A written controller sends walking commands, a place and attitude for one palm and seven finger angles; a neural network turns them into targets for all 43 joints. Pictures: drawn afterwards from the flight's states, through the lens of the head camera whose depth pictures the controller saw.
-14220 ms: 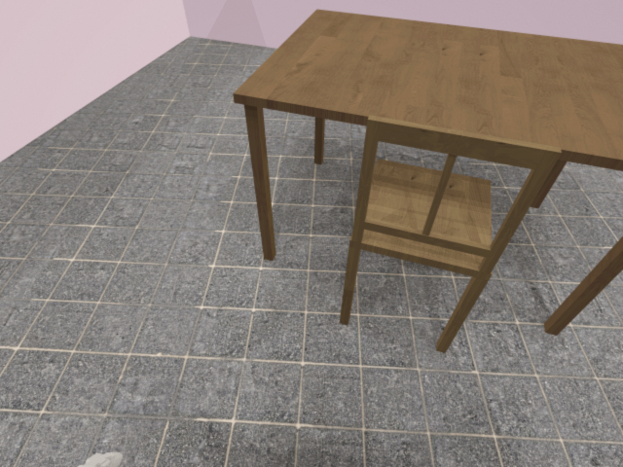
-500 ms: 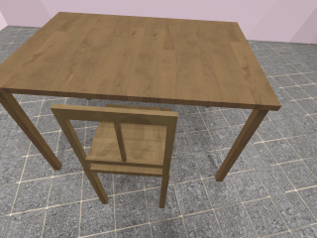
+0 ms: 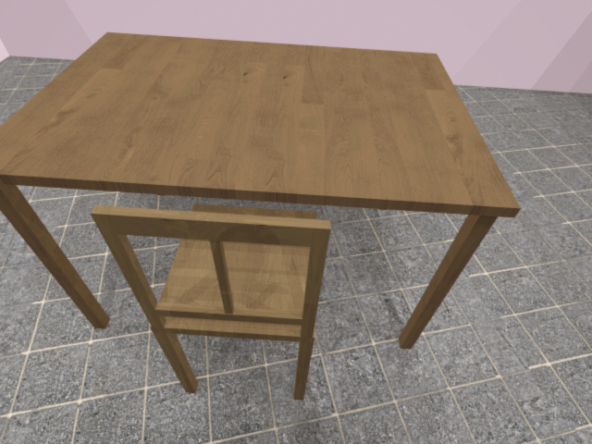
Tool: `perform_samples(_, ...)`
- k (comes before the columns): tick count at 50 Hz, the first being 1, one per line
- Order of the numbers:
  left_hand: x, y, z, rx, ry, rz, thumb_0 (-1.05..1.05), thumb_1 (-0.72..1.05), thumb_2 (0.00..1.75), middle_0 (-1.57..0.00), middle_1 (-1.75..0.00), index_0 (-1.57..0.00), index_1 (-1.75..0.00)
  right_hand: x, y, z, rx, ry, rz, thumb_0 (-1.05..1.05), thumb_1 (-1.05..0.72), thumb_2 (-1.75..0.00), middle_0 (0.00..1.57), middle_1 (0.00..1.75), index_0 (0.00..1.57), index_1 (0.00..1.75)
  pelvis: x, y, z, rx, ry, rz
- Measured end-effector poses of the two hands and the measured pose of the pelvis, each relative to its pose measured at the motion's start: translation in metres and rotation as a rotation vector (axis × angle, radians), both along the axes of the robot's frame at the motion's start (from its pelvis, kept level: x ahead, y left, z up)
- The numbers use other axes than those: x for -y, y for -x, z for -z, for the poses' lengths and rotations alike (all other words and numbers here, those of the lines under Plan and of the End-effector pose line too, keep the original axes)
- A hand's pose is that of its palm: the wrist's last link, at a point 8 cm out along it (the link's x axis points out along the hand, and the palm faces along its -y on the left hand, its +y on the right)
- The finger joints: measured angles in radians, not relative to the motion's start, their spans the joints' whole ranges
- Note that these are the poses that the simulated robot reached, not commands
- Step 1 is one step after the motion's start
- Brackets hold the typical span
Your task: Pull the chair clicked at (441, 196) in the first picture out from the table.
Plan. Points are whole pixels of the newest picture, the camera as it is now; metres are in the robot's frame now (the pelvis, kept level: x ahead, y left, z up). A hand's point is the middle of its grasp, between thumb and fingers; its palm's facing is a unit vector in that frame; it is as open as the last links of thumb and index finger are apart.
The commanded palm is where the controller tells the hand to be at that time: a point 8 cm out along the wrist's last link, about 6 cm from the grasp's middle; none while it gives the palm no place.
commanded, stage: look again from close up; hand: left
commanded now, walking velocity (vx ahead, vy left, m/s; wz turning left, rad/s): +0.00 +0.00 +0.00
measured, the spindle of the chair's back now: (223, 278) +0.43 +0.17 -0.11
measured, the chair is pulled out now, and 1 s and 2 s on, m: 0.00 0.00 0.00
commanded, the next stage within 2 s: raise the hand toward the chair's back in 1.46 s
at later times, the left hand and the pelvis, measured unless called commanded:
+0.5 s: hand out of the picture +0.01 +0.17 -0.17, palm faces +0.02 -0.97 -0.24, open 7.4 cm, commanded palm none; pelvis +0.00 -0.01 +0.00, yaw +0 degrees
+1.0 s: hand out of the picture +0.00 +0.14 -0.17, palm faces +0.01 -0.98 -0.21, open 7.4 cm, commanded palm none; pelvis -0.01 -0.03 +0.00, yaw +0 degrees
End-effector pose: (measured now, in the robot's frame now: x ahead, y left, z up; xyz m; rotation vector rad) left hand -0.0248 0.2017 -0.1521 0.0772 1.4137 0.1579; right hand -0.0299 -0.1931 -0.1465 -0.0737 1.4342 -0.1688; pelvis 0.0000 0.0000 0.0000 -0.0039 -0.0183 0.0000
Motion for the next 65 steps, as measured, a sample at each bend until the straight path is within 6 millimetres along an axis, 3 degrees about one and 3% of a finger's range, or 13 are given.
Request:
perform_samples(9,-0.01,0.001,0.0,0.01,-0.035,0.03,0.01,0.91,0.89,-0.2,-0.3,-0.2,-0.3,0.015,-0.015,0.008,0.065,0.01,-0.056,0.01,-0.91,-0.9,0.2,0.3,0.2,0.3,-0.002,0.005,0.007,-0.004,0.001,-0.013)
perform_samples(17,-0.023,-0.013,-0.01,0.046,-0.085,0.043,0.01,0.91,0.9,-0.2,-0.3,-0.2,-0.29,0.027,-0.032,0.01,0.112,0.014,-0.076,0.01,-0.92,-0.9,0.2,0.3,0.2,0.3,0.001,0.004,0.006,0.006,-0.012,-0.006)
perform_samples(24,-0.021,-0.027,-0.014,0.069,-0.095,0.058,0.01,0.91,0.9,-0.2,-0.3,-0.2,-0.29,0.035,-0.036,0.008,0.108,0.013,-0.083,0.01,-0.91,-0.9,0.2,0.3,0.2,0.3,0.007,0.004,0.004,0.005,-0.018,-0.001)
perform_samples(36,-0.005,-0.033,-0.013,0.069,-0.08,0.065,0.01,0.91,0.89,-0.2,-0.3,-0.2,-0.3,0.045,-0.028,0.007,0.066,0.009,-0.075,0.0,-0.91,-0.9,0.2,0.3,0.2,0.3,0.02,0.003,0.002,0.007,-0.021,0.001)
perform_samples(65,0.022,-0.001,-0.007,0.011,-0.037,0.046,0.01,0.91,0.89,-0.2,-0.3,-0.2,-0.29,0.05,0.0,0.004,0.001,-0.002,-0.052,0.0,-0.9,-0.9,0.2,0.3,0.2,0.3,0.035,0.011,0.0,0.007,-0.017,0.0)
